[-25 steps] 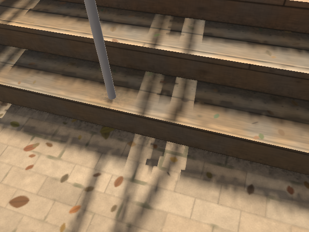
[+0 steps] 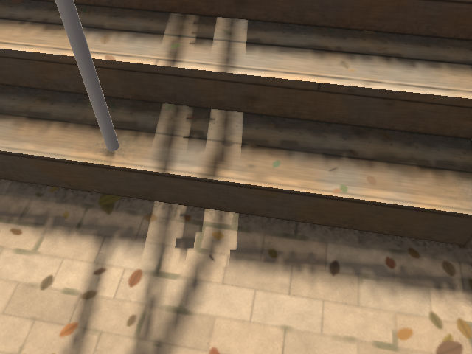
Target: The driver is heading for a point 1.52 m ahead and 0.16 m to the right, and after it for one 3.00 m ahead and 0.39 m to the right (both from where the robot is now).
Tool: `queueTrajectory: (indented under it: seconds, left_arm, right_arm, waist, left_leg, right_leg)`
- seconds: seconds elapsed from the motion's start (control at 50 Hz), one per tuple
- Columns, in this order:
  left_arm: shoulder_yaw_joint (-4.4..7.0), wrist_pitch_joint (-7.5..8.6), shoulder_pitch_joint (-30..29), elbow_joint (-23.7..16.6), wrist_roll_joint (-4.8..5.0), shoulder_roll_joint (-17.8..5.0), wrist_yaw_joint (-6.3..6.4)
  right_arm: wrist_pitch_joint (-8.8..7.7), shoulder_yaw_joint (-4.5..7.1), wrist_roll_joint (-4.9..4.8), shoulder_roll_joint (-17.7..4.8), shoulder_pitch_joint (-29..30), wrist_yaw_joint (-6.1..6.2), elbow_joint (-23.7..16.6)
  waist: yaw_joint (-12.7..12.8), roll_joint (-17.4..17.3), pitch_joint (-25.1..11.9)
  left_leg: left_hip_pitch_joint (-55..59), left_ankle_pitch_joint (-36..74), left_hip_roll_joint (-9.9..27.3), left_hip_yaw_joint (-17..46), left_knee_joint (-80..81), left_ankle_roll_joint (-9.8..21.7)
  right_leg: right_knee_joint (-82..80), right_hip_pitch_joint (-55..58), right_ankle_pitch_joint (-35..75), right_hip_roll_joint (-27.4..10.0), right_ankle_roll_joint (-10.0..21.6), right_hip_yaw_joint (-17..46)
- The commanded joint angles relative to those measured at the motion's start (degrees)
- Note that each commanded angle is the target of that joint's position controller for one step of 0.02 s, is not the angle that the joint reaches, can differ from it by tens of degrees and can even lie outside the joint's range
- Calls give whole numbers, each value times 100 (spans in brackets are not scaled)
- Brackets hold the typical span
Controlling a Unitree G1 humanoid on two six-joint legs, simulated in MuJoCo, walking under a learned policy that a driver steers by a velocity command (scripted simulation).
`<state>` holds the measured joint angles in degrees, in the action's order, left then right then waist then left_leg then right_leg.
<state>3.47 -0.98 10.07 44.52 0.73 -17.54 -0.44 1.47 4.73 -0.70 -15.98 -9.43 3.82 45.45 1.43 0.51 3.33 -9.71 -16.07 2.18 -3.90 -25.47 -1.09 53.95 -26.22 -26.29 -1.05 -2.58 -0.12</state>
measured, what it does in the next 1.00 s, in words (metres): steps on the spot, turning right: right foot, then left foot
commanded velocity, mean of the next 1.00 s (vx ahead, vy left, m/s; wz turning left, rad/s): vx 0.00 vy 0.00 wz -0.32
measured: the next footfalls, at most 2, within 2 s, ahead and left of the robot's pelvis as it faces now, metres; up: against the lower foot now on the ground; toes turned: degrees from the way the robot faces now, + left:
right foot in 0.10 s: +0.05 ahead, -0.13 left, +0.00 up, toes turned -5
left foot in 0.60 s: +0.09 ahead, +0.08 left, +0.00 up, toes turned -25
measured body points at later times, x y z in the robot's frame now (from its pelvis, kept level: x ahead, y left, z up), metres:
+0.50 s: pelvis +0.00 -0.03 +0.00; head +0.04 -0.06 +0.45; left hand +0.22 +0.21 -0.08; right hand +0.08 -0.35 -0.10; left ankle +0.05 +0.11 -0.71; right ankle +0.01 -0.13 -0.74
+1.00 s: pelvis +0.01 -0.01 +0.00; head +0.04 -0.03 +0.45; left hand +0.23 +0.21 -0.10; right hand +0.06 -0.31 -0.11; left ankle +0.05 +0.10 -0.73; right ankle -0.05 -0.14 -0.74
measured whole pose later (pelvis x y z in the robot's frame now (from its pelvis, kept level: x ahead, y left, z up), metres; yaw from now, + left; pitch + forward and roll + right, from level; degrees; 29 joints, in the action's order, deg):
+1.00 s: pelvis +0.01 -0.01 +0.00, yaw -16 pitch +0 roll -1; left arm 1.3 -0.7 10.7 38.6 -1.0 -17.1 2.3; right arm -1.3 1.6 -0.9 -17.4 -10.3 -0.8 42.6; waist -1.1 -1.8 4.1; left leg -16.9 -18.9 -2.6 5.9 -35.5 0.5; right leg 28.0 -11.3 -16.6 -0.4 -0.9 0.3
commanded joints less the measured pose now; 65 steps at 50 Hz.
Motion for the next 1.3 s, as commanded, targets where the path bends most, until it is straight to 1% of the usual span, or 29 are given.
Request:
queueTrajectory:
  seconds: [0.02,0.08,0.1,0.12,0.14,0.16,0.2,0.24,0.36,0.56,0.58,0.62,0.64,0.66,0.76,0.8,0.84,0.9,0.92,0.94,1.0,1.04,1.14,1.18,1.22,1.24,1.26,1.28,1.3]
  left_arm:
    - [49,49,-143,-533,37,-360,-135]
    - [182,64,381,-414,19,-520,-162]
    - [310,93,545,-382,-33,-871,-102]
    - [448,128,672,-554,-69,-1623,-20]
    - [355,268,942,-682,-296,-1456,-111]
    - [337,367,616,-749,-347,-1391,-134]
    - [272,373,99,-775,-41,-1048,-6]
    - [231,262,-103,-843,36,-1013,95]
    - [249,89,264,-896,-125,-1031,295]
    - [300,-54,-238,-1191,24,-960,196]
    - [220,-90,-187,-1213,14,-865,216]
    - [92,-43,322,-1273,-86,-557,196]
    - [237,36,266,-1279,-126,-1032,200]
    - [332,43,291,-1126,-32,-1307,192]
    - [41,-32,99,-1037,-114,-513,142]
    - [-121,61,-241,-1111,-116,-191,108]
    - [-61,129,-216,-1050,-28,-444,119]
    - [83,183,214,-882,-70,-897,256]
    - [120,169,520,-926,-150,-1159,331]
    - [184,118,473,-800,-193,-1361,314]
    - [120,22,393,-830,-211,-1036,380]
    - [100,80,308,-841,-200,-969,422]
    - [224,-39,-277,-904,-65,-1128,410]
    - [264,-46,-272,-877,64,-1143,354]
    - [209,24,44,-745,89,-890,285]
    - [126,52,340,-738,-129,-584,234]
    - [16,100,-101,-1110,-260,-395,266]
    - [111,119,-338,-1149,-92,-698,318]
    - [165,115,-365,-1104,13,-862,340]
  right_arm:
    - [-23,230,-6,-1025,387,-16,-334]
    - [29,211,-152,-995,372,-64,-231]
    - [10,172,-10,-766,-7,-98,-147]
    - [-23,48,347,-440,80,-77,-360]
    - [-52,78,271,-630,514,-33,-497]
    - [-40,128,82,-792,695,-6,-512]
    - [21,191,17,-901,669,14,-327]
    - [-17,222,33,-857,422,5,-271]
    - [-150,73,119,-607,642,-167,-433]
    - [-402,112,63,-740,-8,-314,-536]
    - [-400,83,130,-723,23,-319,-535]
    - [-321,118,312,-1358,216,-254,-727]
    - [-345,96,342,-1234,312,-267,-792]
    - [-347,43,274,-1078,504,-246,-873]
    - [-235,-250,183,-577,553,-199,-787]
    - [-175,-248,143,-631,367,-239,-674]
    - [-126,-139,112,-999,99,-293,-627]
    - [-256,-48,-74,-1225,-162,-408,-567]
    - [-369,-100,18,-1078,-89,-455,-630]
    - [-428,-116,-37,-859,-92,-466,-694]
    - [-374,-45,-39,-891,188,-467,-817]
    - [-219,53,-48,-889,106,-472,-857]
    - [22,-112,-81,-572,191,-647,-1112]
    - [51,-12,-141,-738,-158,-683,-1063]
    - [81,123,-42,-932,-590,-602,-965]
    - [71,282,-35,-1494,-711,-489,-1043]
    - [-38,324,210,-2040,-800,-475,-1268]
    - [-188,291,332,-1870,-867,-532,-1275]
    - [-286,235,254,-1682,-583,-532,-1277]
  waist:
    - [-91,-957,-585]
    - [145,-648,-653]
    - [19,371,-602]
    - [-64,2226,-472]
    - [315,1584,-1185]
    - [243,1003,-932]
    - [18,383,-534]
    - [-200,633,-603]
    - [-52,684,-705]
    - [-275,859,-845]
    - [-284,594,-857]
    - [139,-1479,-631]
    - [44,-1390,-559]
    - [74,-914,-449]
    - [-4,-806,-426]
    - [-216,-1056,-388]
    - [-338,-1058,-438]
    - [-177,-822,-524]
    - [-53,-418,-920]
    - [-186,631,-953]
    - [78,1222,-634]
    - [77,972,-426]
    - [-69,934,-454]
    - [-159,1093,-671]
    - [-309,497,-741]
    - [-224,-951,-668]
    - [-333,-1929,-747]
    - [-593,-1223,-1131]
    - [-421,-951,-819]
  left_leg:
    - [456,2681,1349,667,464,1139]
    - [164,1953,1209,373,-323,773]
    - [-465,1013,762,-160,-1461,305]
    - [-2169,-2205,-116,-325,-3238,-327]
    - [-2420,-2652,-393,695,-4325,-300]
    - [-2656,-2217,-221,901,-4562,-199]
    - [-2691,-1179,48,969,-4084,-77]
    - [-2160,-612,-76,933,-3811,-117]
    - [-1932,-442,-395,925,-2403,-458]
    - [-424,358,-527,793,-5,-134]
    - [53,875,-372,831,617,-27]
    - [647,2579,1571,3003,808,1195]
    - [55,2348,2020,3525,901,1902]
    - [-46,1981,1733,3084,861,1786]
    - [3,1896,664,1692,670,1281]
    - [136,2103,499,1694,554,1265]
    - [424,2167,641,2110,398,1362]
    - [-22,2411,576,2429,268,1012]
    - [-390,2045,413,2234,-50,770]
    - [-878,919,-202,1404,-446,469]
    - [-1890,-1176,-490,702,-2069,83]
    - [-2433,-2110,-229,825,-3687,-102]
    - [-1391,-857,-97,176,-2058,-232]
    - [-884,-71,-150,2,-1367,-88]
    - [116,744,-412,40,-350,219]
    - [851,2548,447,1444,127,613]
    - [824,3815,1895,3783,491,1910]
    - [715,2994,2047,3985,765,2345]
    - [497,2333,1735,3457,745,2068]
  right_leg:
    - [-835,288,365,-183,21,-130]
    - [-2366,1281,1471,166,344,-492]
    - [-2762,1881,3204,-82,524,196]
    - [-3028,2438,5583,-1677,1414,2537]
    - [-3442,2324,5075,-2249,2279,3481]
    - [-3578,2148,4153,-2037,2194,3125]
    - [-3614,1907,2685,-1421,1606,2393]
    - [-3687,1570,2644,-1040,1409,2049]
    - [-3597,1754,2146,-928,1543,2182]
    - [-3024,1511,2425,-615,1276,2829]
    - [-2788,1262,2110,-415,1046,2649]
    - [-784,-336,-1068,944,294,1109]
    - [517,-444,-1189,667,1,1048]
    - [1137,-444,-769,554,-111,1087]
    - [371,26,170,185,-475,564]
    - [-1097,566,-145,78,-529,156]
    - [-2073,814,96,188,-482,67]
    - [-3456,2022,2137,-22,-112,376]
    - [-3086,2717,3354,-630,111,702]
    - [-2769,2701,3530,-848,551,832]
    - [-3313,2663,3813,-1820,1445,1657]
    - [-3330,2489,4522,-2233,1742,1668]
    - [-3252,1834,4027,-1517,1187,395]
    - [-2941,1884,3572,-1482,1089,157]
    - [-2050,1268,2388,-1217,674,-229]
    - [-604,144,543,-679,149,-733]
    - [882,-1081,-1627,149,-184,-267]
    - [1742,-1163,-1540,125,-138,466]
    - [1889,-1250,-1024,3,-34,558]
